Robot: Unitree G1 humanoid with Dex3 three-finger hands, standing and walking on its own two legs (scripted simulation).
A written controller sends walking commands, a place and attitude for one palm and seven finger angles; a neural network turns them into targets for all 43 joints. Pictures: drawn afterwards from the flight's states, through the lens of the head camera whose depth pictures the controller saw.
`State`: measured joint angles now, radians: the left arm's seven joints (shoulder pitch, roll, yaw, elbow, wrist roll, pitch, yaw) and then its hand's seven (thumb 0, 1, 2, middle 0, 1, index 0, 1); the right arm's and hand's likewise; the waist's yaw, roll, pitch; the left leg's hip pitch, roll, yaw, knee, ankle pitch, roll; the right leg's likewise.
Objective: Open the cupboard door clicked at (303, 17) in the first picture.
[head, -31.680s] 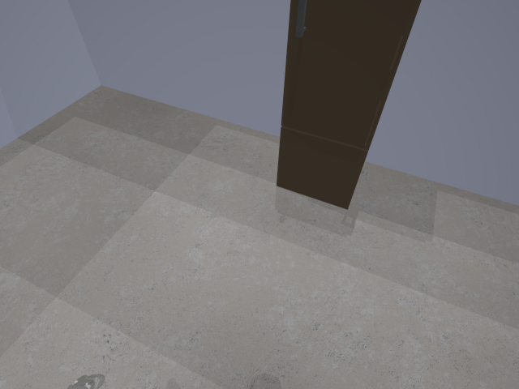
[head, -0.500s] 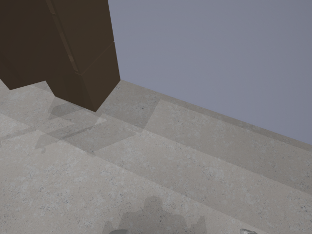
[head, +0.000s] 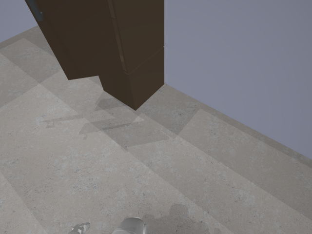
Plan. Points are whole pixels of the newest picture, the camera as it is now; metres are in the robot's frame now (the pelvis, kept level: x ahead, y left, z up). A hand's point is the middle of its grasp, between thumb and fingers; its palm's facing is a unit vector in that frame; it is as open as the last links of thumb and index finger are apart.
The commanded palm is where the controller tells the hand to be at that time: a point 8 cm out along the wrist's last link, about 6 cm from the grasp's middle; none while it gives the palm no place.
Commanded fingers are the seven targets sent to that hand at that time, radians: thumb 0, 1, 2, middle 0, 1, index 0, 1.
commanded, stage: turn to face it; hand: left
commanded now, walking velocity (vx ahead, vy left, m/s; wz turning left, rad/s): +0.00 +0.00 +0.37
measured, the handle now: (34, 3) +0.97 +0.56 +0.12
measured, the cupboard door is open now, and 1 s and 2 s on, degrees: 50 50 50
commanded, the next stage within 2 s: take the last steps up to it in 0.22 s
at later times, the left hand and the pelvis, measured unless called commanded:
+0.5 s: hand out of the picture +0.04 +0.23 -0.16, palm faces +0.21 -0.95 -0.22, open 7.4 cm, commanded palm none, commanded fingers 0.00 0.90 0.90 -0.20 -0.30 -0.20 -0.30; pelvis +0.02 +0.03 +0.00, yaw +10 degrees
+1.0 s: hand out of the picture +0.01 +0.27 -0.19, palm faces +0.36 -0.92 -0.16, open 7.4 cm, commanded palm none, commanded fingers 0.00 0.90 0.90 -0.20 -0.30 -0.20 -0.30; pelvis +0.13 +0.13 -0.01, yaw +16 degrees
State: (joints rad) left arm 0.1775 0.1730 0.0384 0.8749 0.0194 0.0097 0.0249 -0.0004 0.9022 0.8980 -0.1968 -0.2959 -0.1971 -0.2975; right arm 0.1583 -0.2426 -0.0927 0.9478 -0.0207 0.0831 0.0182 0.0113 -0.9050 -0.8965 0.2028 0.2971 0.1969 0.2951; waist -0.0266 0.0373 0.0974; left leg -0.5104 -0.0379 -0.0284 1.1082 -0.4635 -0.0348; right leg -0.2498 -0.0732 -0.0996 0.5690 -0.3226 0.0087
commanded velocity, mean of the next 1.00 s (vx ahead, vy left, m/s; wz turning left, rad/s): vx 0.21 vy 0.07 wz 0.15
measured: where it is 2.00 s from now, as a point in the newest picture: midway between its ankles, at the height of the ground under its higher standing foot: (124, 185)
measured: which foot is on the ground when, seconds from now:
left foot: up 0.00-0.18, down 0.20-0.54, up 0.56-0.90, down 0.92-1.00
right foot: down 0.00-0.20, up 0.22-0.52, down 0.54-0.92, up 0.94-1.00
